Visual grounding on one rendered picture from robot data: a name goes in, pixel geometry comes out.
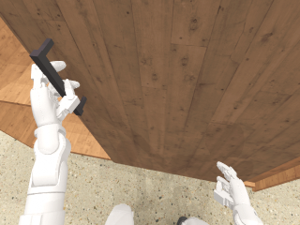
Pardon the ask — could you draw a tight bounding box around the wardrobe door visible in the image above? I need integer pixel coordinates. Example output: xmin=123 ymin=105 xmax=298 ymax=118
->
xmin=0 ymin=0 xmax=300 ymax=183
xmin=247 ymin=157 xmax=300 ymax=183

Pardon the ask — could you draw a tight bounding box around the robot right forearm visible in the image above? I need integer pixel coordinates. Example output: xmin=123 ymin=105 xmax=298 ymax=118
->
xmin=232 ymin=204 xmax=263 ymax=225

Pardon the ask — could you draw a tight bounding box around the right robot hand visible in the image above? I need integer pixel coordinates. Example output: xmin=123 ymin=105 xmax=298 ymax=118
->
xmin=214 ymin=161 xmax=251 ymax=210

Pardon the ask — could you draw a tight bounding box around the left robot thigh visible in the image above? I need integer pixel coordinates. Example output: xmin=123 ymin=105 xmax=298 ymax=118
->
xmin=105 ymin=204 xmax=134 ymax=225

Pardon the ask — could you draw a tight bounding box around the left robot hand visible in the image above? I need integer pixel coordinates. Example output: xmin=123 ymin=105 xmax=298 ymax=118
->
xmin=30 ymin=61 xmax=80 ymax=128

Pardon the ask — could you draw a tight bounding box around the handle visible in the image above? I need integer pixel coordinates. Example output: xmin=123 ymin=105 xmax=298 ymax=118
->
xmin=29 ymin=38 xmax=87 ymax=116

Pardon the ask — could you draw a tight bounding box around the robot left forearm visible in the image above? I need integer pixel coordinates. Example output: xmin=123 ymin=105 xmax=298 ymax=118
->
xmin=18 ymin=123 xmax=71 ymax=225

